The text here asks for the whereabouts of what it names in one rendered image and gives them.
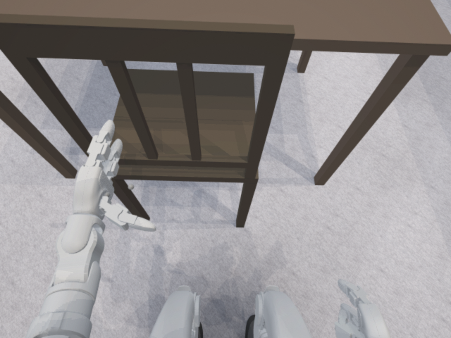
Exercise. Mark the robot right hand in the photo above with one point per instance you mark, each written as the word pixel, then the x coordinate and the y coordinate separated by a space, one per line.
pixel 366 322

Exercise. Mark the table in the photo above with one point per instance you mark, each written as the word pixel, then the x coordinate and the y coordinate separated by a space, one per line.
pixel 411 28

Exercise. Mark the robot left hand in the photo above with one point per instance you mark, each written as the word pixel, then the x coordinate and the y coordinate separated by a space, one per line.
pixel 94 180

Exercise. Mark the chair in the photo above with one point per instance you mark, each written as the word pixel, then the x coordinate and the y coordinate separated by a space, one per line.
pixel 175 125

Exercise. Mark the robot left forearm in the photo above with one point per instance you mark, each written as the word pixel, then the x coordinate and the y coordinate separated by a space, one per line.
pixel 72 292

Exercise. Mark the right robot thigh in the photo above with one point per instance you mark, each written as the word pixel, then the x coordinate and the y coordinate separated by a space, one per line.
pixel 276 312

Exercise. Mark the robot right shin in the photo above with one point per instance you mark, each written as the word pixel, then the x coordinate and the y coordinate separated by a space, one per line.
pixel 262 333

